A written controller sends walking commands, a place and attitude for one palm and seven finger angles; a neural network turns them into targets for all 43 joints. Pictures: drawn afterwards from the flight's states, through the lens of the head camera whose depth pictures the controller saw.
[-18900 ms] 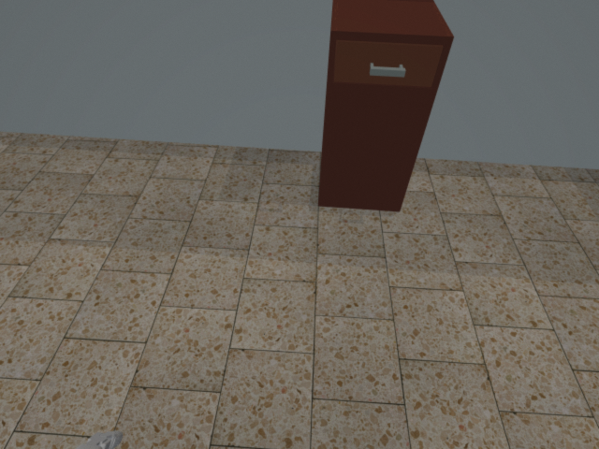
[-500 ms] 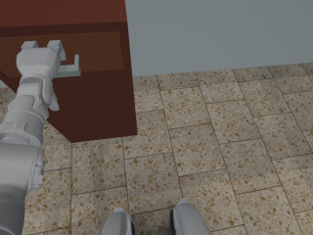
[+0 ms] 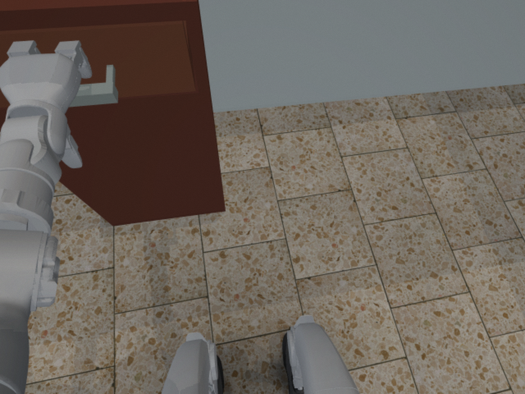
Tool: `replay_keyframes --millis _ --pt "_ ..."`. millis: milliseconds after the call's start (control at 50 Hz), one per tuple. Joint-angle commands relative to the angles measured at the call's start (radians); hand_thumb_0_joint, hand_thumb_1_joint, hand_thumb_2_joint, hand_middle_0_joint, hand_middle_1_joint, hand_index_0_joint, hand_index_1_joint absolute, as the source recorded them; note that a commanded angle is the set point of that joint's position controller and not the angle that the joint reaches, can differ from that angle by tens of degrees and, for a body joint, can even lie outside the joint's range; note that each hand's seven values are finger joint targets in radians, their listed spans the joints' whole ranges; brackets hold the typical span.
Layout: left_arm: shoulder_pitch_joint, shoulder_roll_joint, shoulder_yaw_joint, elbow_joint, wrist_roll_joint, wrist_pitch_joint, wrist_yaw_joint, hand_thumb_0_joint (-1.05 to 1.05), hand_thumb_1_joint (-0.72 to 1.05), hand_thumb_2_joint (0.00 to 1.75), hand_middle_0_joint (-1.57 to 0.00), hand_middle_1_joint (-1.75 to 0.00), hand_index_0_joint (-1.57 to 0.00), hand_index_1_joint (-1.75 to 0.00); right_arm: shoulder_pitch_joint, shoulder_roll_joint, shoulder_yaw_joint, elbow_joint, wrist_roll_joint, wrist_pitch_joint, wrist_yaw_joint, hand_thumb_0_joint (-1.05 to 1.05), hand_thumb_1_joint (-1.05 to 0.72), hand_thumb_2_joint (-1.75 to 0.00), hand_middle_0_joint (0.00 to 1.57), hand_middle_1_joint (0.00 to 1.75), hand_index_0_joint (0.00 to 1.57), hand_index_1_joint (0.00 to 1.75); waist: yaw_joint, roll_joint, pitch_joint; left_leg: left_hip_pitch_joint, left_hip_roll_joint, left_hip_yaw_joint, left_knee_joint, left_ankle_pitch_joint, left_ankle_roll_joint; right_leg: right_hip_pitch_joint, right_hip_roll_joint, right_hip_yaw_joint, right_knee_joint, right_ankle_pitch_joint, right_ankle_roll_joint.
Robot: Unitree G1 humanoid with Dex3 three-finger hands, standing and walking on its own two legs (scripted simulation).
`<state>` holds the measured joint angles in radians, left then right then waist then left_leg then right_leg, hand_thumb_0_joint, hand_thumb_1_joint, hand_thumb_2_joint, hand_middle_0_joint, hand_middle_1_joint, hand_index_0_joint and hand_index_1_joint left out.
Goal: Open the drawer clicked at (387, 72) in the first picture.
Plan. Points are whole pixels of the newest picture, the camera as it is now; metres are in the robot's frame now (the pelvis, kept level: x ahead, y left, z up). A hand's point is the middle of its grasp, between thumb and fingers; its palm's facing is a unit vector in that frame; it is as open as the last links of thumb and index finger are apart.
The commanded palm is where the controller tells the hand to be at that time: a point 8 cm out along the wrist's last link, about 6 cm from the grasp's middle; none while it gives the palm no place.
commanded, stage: lift the fingers back up to retry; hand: left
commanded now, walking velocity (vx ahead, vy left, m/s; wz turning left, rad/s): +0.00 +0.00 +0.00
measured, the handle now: (76, 85) +0.59 +0.24 +0.03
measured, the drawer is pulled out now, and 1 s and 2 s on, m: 0.00 0.00 0.00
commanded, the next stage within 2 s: re-aim the fingers above the handle in 0.84 s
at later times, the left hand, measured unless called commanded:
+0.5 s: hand (65, 96) +0.55 +0.24 +0.06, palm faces -0.07 -0.05 -1.00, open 13.8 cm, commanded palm +0.54 +0.23 +0.12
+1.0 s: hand (46, 88) +0.54 +0.25 +0.09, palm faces -0.09 -0.03 -1.00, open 13.8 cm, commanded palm +0.52 +0.24 +0.14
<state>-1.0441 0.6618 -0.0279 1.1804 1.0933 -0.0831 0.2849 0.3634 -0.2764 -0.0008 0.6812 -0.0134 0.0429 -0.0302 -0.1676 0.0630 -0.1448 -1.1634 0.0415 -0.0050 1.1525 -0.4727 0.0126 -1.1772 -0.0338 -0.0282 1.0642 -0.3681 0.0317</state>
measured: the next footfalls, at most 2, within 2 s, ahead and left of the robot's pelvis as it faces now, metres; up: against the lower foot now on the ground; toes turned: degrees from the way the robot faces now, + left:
none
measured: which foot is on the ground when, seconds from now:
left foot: down 0.00-1.00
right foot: down 0.00-1.00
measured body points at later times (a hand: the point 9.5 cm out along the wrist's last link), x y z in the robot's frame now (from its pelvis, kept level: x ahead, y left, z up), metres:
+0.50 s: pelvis +0.03 +0.01 +0.04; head +0.17 +0.01 +0.46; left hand +0.54 +0.24 +0.11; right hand +0.01 -0.27 -0.08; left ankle +0.03 +0.11 -0.64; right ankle +0.06 -0.14 -0.64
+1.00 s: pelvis +0.07 +0.00 +0.06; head +0.17 +0.00 +0.50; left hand +0.54 +0.25 +0.14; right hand +0.09 -0.27 -0.07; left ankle +0.03 +0.11 -0.64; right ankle +0.06 -0.15 -0.64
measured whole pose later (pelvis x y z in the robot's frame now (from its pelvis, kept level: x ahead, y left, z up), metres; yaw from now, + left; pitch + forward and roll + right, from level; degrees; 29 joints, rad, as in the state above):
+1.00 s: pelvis +0.07 +0.00 +0.06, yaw +0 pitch +21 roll -2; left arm -0.78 0.52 -0.01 1.03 1.07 -0.08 0.27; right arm 0.34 -0.27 -0.06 0.72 -0.02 0.10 -0.01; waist -0.09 0.06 -0.15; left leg -0.73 0.04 0.02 0.81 -0.43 0.01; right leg -0.75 -0.03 -0.02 0.73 -0.34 0.04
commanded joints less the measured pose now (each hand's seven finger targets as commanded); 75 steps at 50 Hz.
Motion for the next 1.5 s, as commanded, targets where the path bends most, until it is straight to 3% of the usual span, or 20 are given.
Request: replay_keyframes --millis 0,60,120,280,400,480,620,700,800,880,960,1020,1080,1160,1180,1280,1320,1420,1460,1480 --pt "-0.284 0.151 0.023 -0.067 -0.007 0.001 -0.027 0.0 -0.5 0.3 -0.3 -1.2 -0.3 -1.2 0.199 -0.173 -0.064 -0.03 0.002 -0.008 -0.018 0.0 -0.9 -0.9 0.2 0.3 0.2 0.3 -0.051 0.012 -0.395 0.258 -0.047 -0.009 -0.166 0.127 0.042 0.262 0.069 -0.027 -0.144 0.043 -0.05" --pt "-0.278 0.164 0.037 -0.09 -0.014 0.003 -0.034 0.0 -0.5 0.3 -0.3 -1.2 -0.3 -1.2 0.202 -0.173 -0.066 -0.033 0.002 -0.005 -0.02 0.0 -0.9 -0.9 0.2 0.3 0.2 0.3 -0.045 -0.002 -0.413 0.271 -0.046 -0.007 -0.17 0.146 0.043 0.291 0.07 -0.025 -0.151 0.062 -0.048" --pt "-0.307 0.183 0.048 -0.153 -0.016 -0.003 -0.034 0.0 -0.5 0.3 -0.3 -1.2 -0.3 -1.2 0.209 -0.17 -0.071 -0.033 -0.001 -0.002 -0.019 0.0 -0.9 -0.9 0.2 0.3 0.2 0.3 -0.031 0.048 -0.476 0.344 -0.047 -0.014 -0.191 0.183 0.038 0.319 0.072 -0.027 -0.163 0.081 -0.05" --pt "-0.377 0.204 0.075 -0.24 -0.021 -0.029 -0.001 0.0 -0.5 0.3 -0.3 -1.2 -0.3 -1.2 0.212 -0.167 -0.079 -0.008 -0.005 -0.005 -0.025 0.0 -0.9 -0.9 0.2 0.3 0.2 0.3 -0.033 0.044 -0.458 0.456 -0.042 -0.027 -0.252 0.228 0.035 0.357 0.079 -0.03 -0.226 0.1 -0.05" --pt "-0.367 0.173 0.083 -0.346 -0.014 -0.044 0.044 0.0 -0.5 0.3 -0.3 -1.2 -0.3 -1.2 0.221 -0.158 -0.096 0.01 -0.018 0.001 -0.014 0.0 -0.9 -0.9 0.2 0.3 0.2 0.3 -0.002 0.146 -0.538 0.639 -0.036 -0.031 -0.282 0.452 0.015 0.41 0.086 -0.042 -0.255 0.218 -0.059" --pt "-0.303 0.204 0.128 -0.304 -0.018 0.0 0.067 0.0 -0.5 0.3 -0.3 -1.2 -0.3 -1.2 0.206 -0.164 -0.092 0.022 -0.019 0.021 -0.001 0.0 -0.9 -0.9 0.2 0.3 0.2 0.3 0.022 0.107 -0.474 0.626 -0.039 -0.014 -0.315 0.502 0.015 0.487 0.089 -0.045 -0.284 0.278 -0.06" --pt "-0.294 0.239 0.16 -0.391 -0.026 0.007 0.066 0.0 -0.5 0.3 -0.3 -1.2 -0.3 -1.2 0.185 -0.165 -0.102 0.017 -0.016 0.038 -0.002 0.0 -0.9 -0.9 0.2 0.3 0.2 0.3 0.036 0.077 -0.502 0.688 -0.041 -0.001 -0.359 0.61 0.019 0.622 0.084 -0.034 -0.321 0.407 -0.053" --pt "-0.214 0.218 0.162 -0.376 -0.031 -0.006 0.053 0.0 -0.5 0.3 -0.3 -1.2 -0.3 -1.2 0.175 -0.16 -0.107 0.017 -0.016 0.044 -0.003 0.0 -0.9 -0.9 0.2 0.3 0.2 0.3 0.052 0.07 -0.47 0.7 -0.041 0.008 -0.369 0.674 0.019 0.649 0.079 -0.029 -0.331 0.454 -0.052" --pt "-0.164 0.115 0.099 -0.372 -0.024 -0.018 0.046 0.0 -0.5 0.3 -0.3 -1.2 -0.3 -1.2 0.169 -0.152 -0.12 0.01 -0.015 0.049 0.004 0.0 -0.9 -0.9 0.2 0.3 0.2 0.3 0.046 0.058 -0.447 0.736 -0.034 0.007 -0.376 0.719 0.014 0.628 0.08 -0.033 -0.341 0.452 -0.052" --pt "-0.117 0.101 0.092 -0.313 -0.025 0.0 0.033 0.0 -0.5 0.3 -0.3 -1.2 -0.3 -1.2 0.168 -0.155 -0.121 0.009 -0.013 0.058 0.009 0.0 -0.9 -0.9 0.2 0.3 0.2 0.3 0.051 -0.004 -0.425 0.704 -0.039 0.017 -0.387 0.682 0.018 0.666 0.08 -0.028 -0.35 0.467 -0.053" --pt "-0.13 0.059 0.055 -0.33 -0.021 -0.006 0.02 0.0 -0.5 0.3 -0.3 -1.2 -0.3 -1.2 0.158 -0.147 -0.125 -0.002 -0.008 0.058 0.005 0.0 -0.9 -0.9 0.2 0.3 0.2 0.3 0.042 -0.003 -0.399 0.703 -0.044 0.024 -0.397 0.638 0.021 0.665 0.079 -0.024 -0.363 0.459 -0.052" --pt "-0.16 0.08 0.073 -0.375 -0.02 -0.038 0.025 0.0 -0.5 0.3 -0.3 -1.2 -0.3 -1.2 0.15 -0.145 -0.126 -0.006 -0.011 0.056 -0.001 0.0 -0.9 -0.9 0.2 0.3 0.2 0.3 0.042 0.008 -0.414 0.717 -0.046 0.019 -0.395 0.633 0.023 0.666 0.078 -0.019 -0.36 0.453 -0.053" --pt "-0.185 0.168 0.137 -0.389 -0.015 -0.058 0.045 0.0 -0.5 0.3 -0.3 -1.2 -0.3 -1.2 0.14 -0.149 -0.119 -0.001 -0.017 0.057 -0.006 0.0 -0.9 -0.9 0.2 0.3 0.2 0.3 0.054 0.011 -0.415 0.676 -0.054 0.022 -0.391 0.592 0.024 0.683 0.075 -0.011 -0.348 0.453 -0.055" --pt "-0.187 0.176 0.136 -0.336 0.004 -0.033 0.083 0.0 -0.5 0.3 -0.3 -1.2 -0.3 -1.2 0.125 -0.15 -0.113 0.0 -0.017 0.052 -0.002 0.0 -0.9 -0.9 0.2 0.3 0.2 0.3 0.05 0.034 -0.389 0.631 -0.06 0.028 -0.387 0.526 0.022 0.649 0.075 -0.016 -0.338 0.404 -0.057" --pt "-0.192 0.217 0.168 -0.323 0.005 -0.024 0.088 0.0 -0.5 0.3 -0.3 -1.2 -0.3 -1.2 0.124 -0.155 -0.111 0.005 -0.018 0.054 -0.002 0.0 -0.9 -0.9 0.2 0.3 0.2 0.3 0.058 0.013 -0.402 0.616 -0.061 0.029 -0.385 0.524 0.023 0.669 0.073 -0.012 -0.334 0.41 -0.056" --pt "-0.206 0.173 0.108 -0.261 -0.004 0.016 0.059 0.0 -0.5 0.3 -0.3 -1.2 -0.3 -1.2 0.144 -0.159 -0.113 0.003 -0.01 0.047 -0.006 0.0 -0.9 -0.9 0.2 0.3 0.2 0.3 0.032 -0.005 -0.44 0.621 -0.06 0.036 -0.387 0.496 0.026 0.683 0.073 -0.008 -0.347 0.414 -0.048" --pt "-0.222 0.121 0.063 -0.277 -0.012 0.007 0.03 0.0 -0.5 0.3 -0.3 -1.2 -0.3 -1.2 0.159 -0.155 -0.118 0.001 -0.006 0.041 -0.009 0.0 -0.9 -0.9 0.2 0.3 0.2 0.3 0.023 0.013 -0.455 0.659 -0.056 0.032 -0.389 0.509 0.024 0.67 0.075 -0.008 -0.356 0.411 -0.047" --pt "-0.245 0.102 0.051 -0.313 -0.024 -0.059 -0.013 0.0 -0.5 0.3 -0.3 -1.2 -0.3 -1.2 0.173 -0.152 -0.122 0.008 -0.006 0.034 -0.022 0.0 -0.9 -0.9 0.2 0.3 0.2 0.3 0.017 0.017 -0.427 0.679 -0.052 0.017 -0.393 0.49 0.026 0.632 0.079 -0.007 -0.366 0.365 -0.051" --pt "-0.24 0.121 0.075 -0.319 -0.021 -0.081 0.0 0.0 -0.5 0.3 -0.3 -1.2 -0.3 -1.2 0.17 -0.152 -0.121 0.012 -0.01 0.031 -0.022 0.0 -0.9 -0.9 0.2 0.3 0.2 0.3 0.023 0.025 -0.407 0.667 -0.052 0.014 -0.39 0.48 0.024 0.609 0.081 -0.01 -0.361 0.342 -0.054" --pt "-0.25 0.183 0.125 -0.329 -0.019 -0.09 0.012 0.0 -0.5 0.3 -0.3 -1.2 -0.3 -1.2 0.167 -0.159 -0.116 0.02 -0.013 0.033 -0.022 0.0 -0.9 -0.9 0.2 0.3 0.2 0.3 0.035 0.036 -0.397 0.651 -0.051 0.012 -0.39 0.49 0.023 0.612 0.078 -0.011 -0.352 0.344 -0.058"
